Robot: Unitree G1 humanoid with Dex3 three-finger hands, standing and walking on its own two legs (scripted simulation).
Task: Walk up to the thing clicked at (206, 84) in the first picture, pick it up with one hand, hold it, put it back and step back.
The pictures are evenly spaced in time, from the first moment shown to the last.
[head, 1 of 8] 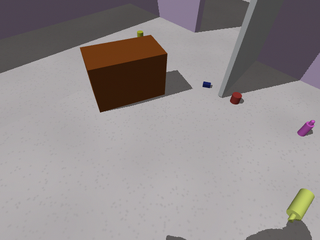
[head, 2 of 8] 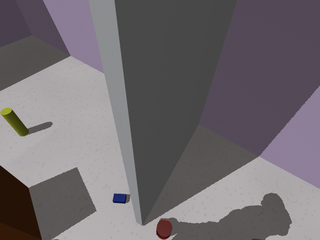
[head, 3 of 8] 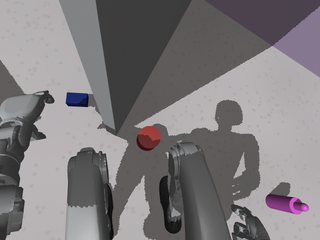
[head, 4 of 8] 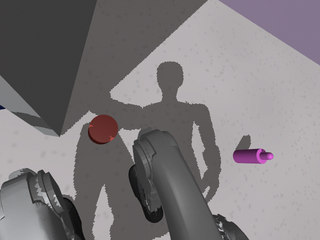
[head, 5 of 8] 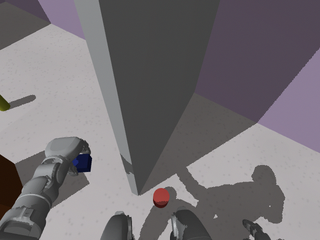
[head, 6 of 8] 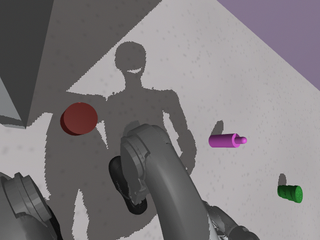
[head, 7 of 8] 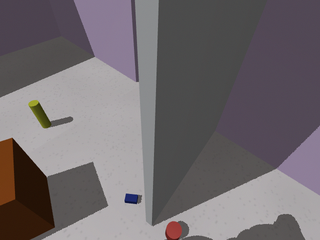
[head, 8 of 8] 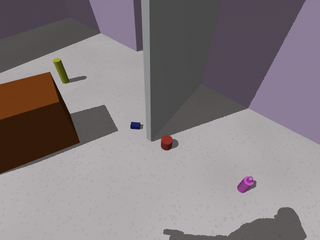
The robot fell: no
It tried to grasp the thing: yes
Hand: left
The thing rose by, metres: 0.68
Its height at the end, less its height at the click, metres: +0.00
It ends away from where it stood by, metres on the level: 0.02
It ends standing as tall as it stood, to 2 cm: yes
